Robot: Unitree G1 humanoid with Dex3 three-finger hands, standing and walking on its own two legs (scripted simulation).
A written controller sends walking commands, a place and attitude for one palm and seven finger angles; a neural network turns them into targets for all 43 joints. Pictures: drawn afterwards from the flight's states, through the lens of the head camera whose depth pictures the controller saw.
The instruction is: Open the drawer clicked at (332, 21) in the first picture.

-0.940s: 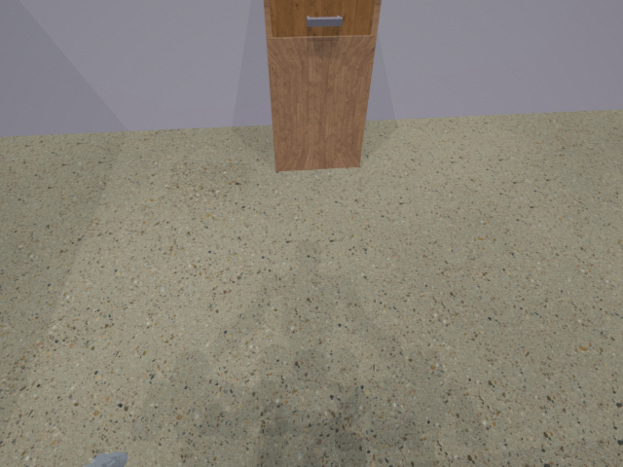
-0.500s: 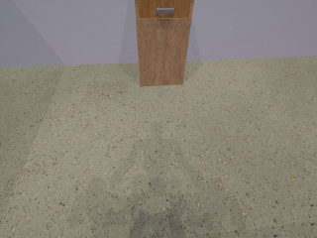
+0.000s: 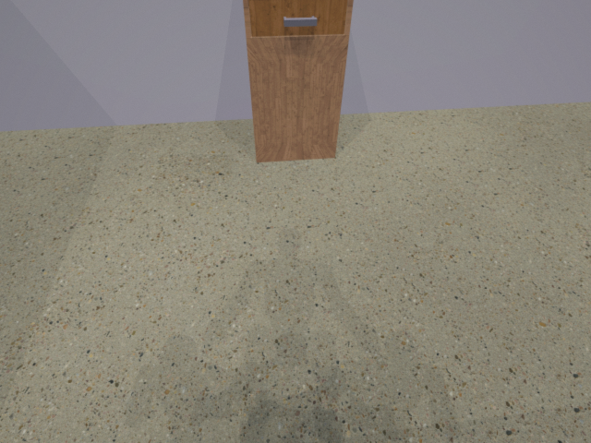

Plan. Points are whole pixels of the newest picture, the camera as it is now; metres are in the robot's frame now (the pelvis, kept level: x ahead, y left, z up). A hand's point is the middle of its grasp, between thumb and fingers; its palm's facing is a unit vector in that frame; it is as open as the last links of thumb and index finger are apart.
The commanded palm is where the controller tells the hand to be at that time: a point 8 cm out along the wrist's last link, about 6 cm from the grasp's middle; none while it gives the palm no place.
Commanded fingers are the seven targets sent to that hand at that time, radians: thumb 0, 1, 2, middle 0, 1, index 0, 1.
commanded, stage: look at it before walking up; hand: left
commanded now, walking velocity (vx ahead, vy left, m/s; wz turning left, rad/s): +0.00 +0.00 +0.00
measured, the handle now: (299, 20) +1.66 +0.07 -0.03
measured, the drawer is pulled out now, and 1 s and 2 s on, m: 0.00 0.00 0.00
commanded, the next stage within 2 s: walk to a spot facing it in 0.50 s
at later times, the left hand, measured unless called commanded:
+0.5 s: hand out of the picture +0.07 +0.24 -0.16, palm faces -0.04 -0.94 -0.33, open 7.4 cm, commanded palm none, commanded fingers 0.00 0.90 0.90 -0.20 -0.30 -0.20 -0.30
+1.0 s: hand out of the picture +0.08 +0.17 -0.19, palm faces -0.09 -0.98 -0.19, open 7.4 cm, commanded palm none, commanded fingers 0.00 0.90 0.90 -0.20 -0.30 -0.20 -0.30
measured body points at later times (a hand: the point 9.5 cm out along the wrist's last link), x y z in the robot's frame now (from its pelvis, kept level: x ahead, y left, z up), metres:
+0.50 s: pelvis +0.01 +0.00 +0.00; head +0.01 +0.00 +0.45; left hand +0.08 +0.29 -0.13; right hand +0.08 -0.29 -0.13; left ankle +0.00 +0.13 -0.74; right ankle +0.01 -0.12 -0.74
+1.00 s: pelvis +0.08 -0.02 -0.03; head +0.09 -0.03 +0.42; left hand +0.09 +0.22 -0.18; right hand +0.03 -0.26 -0.18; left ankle +0.01 +0.12 -0.72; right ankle +0.04 -0.10 -0.74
